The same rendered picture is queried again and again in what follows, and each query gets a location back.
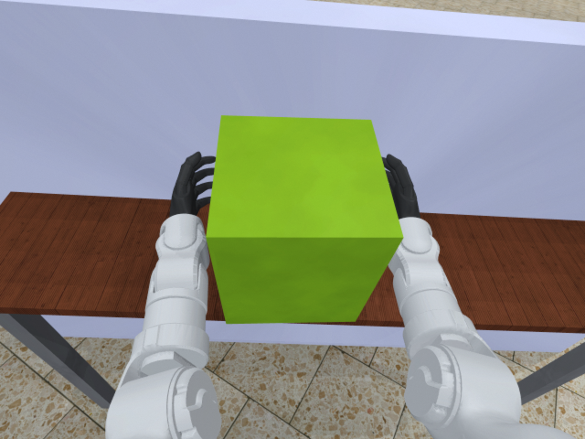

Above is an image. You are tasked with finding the carton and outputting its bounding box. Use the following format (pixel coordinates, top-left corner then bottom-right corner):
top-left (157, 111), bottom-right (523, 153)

top-left (206, 115), bottom-right (404, 324)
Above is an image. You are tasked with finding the robot right hand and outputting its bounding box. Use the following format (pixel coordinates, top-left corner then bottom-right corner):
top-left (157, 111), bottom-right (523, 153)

top-left (381, 154), bottom-right (420, 219)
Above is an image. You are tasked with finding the right robot forearm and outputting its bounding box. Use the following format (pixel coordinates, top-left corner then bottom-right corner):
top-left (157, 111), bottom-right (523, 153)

top-left (388, 217), bottom-right (521, 415)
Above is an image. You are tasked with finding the left robot upper arm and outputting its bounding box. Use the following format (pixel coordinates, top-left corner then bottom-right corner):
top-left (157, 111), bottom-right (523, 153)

top-left (106, 366), bottom-right (222, 439)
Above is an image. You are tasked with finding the left robot forearm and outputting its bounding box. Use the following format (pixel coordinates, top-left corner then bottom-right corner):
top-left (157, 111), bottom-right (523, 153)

top-left (105, 214), bottom-right (210, 439)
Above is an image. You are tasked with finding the table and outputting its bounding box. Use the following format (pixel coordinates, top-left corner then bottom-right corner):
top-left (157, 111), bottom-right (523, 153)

top-left (0, 192), bottom-right (585, 409)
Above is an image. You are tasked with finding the right robot upper arm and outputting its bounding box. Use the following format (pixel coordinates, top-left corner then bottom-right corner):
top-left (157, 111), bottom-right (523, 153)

top-left (404, 343), bottom-right (577, 439)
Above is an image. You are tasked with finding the robot left hand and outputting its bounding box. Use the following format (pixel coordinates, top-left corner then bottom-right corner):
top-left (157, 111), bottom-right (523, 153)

top-left (169, 152), bottom-right (216, 218)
